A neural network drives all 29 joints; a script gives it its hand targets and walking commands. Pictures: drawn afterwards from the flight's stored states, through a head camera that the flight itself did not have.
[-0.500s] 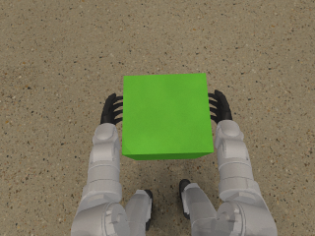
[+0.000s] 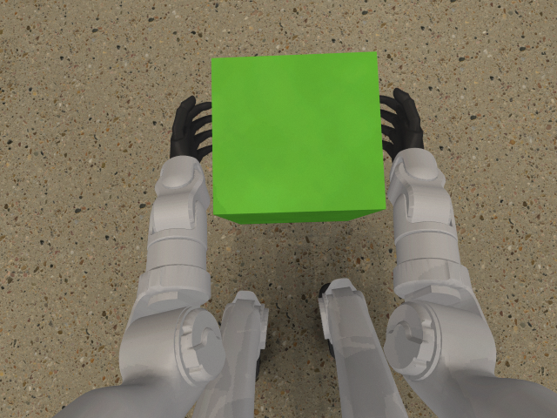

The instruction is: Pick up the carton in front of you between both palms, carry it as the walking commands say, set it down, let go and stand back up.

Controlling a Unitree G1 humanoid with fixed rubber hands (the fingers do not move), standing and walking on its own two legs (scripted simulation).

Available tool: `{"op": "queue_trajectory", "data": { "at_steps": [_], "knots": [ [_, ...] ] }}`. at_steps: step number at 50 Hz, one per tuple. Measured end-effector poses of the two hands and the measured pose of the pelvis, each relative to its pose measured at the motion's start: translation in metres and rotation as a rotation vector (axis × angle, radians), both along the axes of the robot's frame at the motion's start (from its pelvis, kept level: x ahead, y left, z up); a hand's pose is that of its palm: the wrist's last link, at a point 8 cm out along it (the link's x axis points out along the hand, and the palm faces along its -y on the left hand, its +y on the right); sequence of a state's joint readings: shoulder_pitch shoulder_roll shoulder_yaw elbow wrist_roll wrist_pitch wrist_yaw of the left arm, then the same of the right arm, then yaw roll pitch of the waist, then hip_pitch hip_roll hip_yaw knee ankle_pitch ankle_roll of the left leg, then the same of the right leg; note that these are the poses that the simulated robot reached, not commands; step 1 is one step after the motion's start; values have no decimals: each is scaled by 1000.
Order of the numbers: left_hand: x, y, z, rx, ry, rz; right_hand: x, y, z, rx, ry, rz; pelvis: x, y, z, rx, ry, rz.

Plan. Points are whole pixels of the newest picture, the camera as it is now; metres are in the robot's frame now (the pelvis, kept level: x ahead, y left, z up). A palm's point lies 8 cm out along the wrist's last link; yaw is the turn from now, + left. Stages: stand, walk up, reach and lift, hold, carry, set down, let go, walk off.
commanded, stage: set down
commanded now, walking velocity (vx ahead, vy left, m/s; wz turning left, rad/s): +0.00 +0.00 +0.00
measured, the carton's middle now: (293, 156) +0.47 -0.02 -0.16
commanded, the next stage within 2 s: none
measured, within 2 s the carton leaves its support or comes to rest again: rests again in 1.28 s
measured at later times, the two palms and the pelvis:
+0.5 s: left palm (210, 158) +0.50 +0.13 -0.24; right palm (371, 156) +0.49 -0.17 -0.24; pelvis -0.03 -0.01 -0.12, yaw +2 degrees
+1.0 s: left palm (225, 161) +0.54 +0.13 -0.38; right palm (357, 158) +0.52 -0.17 -0.38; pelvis -0.02 +0.00 -0.21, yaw +1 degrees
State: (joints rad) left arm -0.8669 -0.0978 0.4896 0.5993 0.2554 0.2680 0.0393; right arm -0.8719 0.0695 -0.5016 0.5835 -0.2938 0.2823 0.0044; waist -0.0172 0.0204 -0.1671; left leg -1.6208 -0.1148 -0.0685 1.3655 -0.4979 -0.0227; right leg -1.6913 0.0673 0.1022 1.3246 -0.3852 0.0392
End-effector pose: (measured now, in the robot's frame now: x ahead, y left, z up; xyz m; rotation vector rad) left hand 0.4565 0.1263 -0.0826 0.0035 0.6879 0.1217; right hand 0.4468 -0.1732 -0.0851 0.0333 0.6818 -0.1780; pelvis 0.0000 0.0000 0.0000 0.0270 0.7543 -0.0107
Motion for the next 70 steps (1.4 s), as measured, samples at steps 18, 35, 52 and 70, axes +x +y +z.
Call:
{"op": "queue_trajectory", "data": {
  "at_steps": [18, 35, 52, 70],
  "knots": [
    [33, 2, -113, 20, 4, -14, 29, 3, -118, 1, 6, -1, -23, -10, -94, 17, 77, 7],
    [62, 1, -225, 27, 26, -48, 55, 1, -225, -29, 30, 1, -33, -3, -166, 2, 62, 23],
    [82, -1, -301, 17, 47, -72, 75, -2, -291, -40, 53, -5, -21, 0, -211, -35, -10, 58],
    [71, 1, -315, 25, 73, -99, 59, -4, -312, -24, 83, 29, -33, -2, -225, -27, -109, 72]
  ]
}}
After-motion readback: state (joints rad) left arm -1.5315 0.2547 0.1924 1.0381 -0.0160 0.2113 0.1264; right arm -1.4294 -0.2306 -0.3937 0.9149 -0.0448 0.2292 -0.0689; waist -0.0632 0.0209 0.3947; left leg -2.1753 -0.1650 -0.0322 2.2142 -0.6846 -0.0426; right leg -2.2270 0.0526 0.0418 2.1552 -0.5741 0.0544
